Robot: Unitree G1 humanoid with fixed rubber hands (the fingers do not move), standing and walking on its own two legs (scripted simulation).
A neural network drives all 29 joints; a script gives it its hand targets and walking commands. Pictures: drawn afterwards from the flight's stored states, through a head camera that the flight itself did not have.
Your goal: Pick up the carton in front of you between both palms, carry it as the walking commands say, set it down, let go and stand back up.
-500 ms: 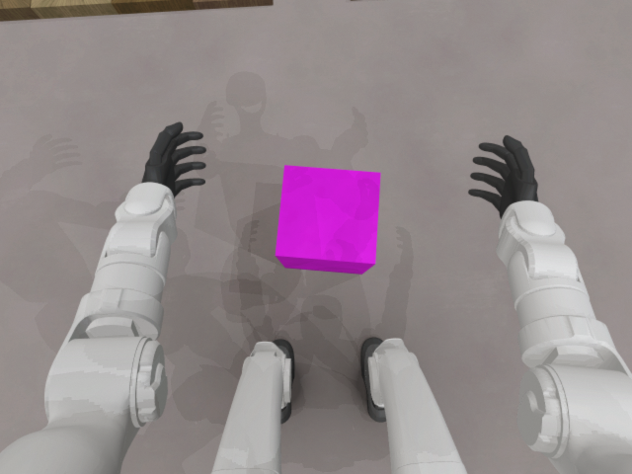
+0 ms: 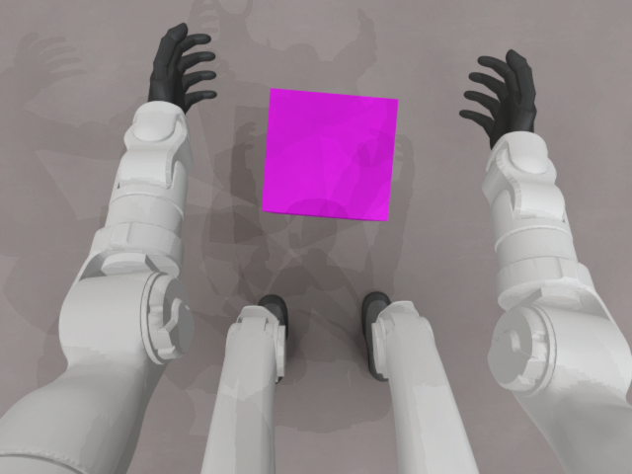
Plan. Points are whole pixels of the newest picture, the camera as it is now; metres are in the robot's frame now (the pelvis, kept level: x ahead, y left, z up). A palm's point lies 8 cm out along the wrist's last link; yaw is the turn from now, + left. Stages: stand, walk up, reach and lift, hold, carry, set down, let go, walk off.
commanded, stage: reach and lift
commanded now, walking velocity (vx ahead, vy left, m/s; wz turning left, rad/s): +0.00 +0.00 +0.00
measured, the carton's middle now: (326, 165) +0.48 -0.01 -0.47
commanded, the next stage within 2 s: none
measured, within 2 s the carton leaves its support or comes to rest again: leaves its support in 1.42 s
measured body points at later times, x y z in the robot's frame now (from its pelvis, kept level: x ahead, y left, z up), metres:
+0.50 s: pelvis -0.06 +0.00 -0.19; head +0.31 +0.00 +0.06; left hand +0.51 +0.17 -0.37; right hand +0.48 -0.20 -0.36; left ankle +0.06 +0.12 -0.56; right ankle +0.06 -0.13 -0.56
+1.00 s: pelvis -0.05 +0.00 -0.22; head +0.32 +0.00 +0.03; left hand +0.51 +0.16 -0.41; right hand +0.48 -0.19 -0.41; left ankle +0.06 +0.12 -0.56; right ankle +0.06 -0.13 -0.56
